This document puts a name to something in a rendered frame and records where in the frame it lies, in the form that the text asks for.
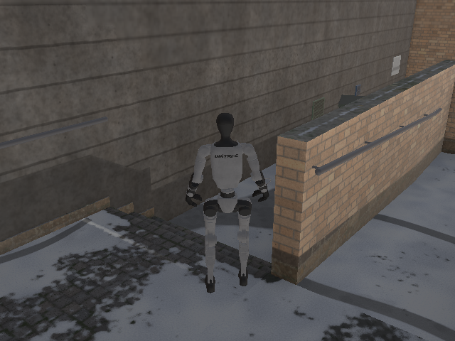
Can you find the humanoid robot torso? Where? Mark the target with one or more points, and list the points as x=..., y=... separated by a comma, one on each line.
x=226, y=164

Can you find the robot right hand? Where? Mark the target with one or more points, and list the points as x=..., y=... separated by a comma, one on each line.
x=265, y=195

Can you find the right robot upper arm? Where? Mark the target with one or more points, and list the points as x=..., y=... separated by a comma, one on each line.
x=249, y=150

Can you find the left robot upper arm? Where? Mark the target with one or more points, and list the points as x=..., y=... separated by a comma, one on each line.
x=203, y=151

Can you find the robot left forearm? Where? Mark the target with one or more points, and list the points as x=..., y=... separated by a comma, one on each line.
x=192, y=187

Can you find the robot right thigh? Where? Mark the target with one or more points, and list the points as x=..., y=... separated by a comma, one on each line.
x=244, y=207

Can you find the robot right forearm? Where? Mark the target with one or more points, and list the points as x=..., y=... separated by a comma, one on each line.
x=261, y=184

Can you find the robot left hand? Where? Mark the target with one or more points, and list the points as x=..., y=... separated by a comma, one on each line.
x=190, y=202

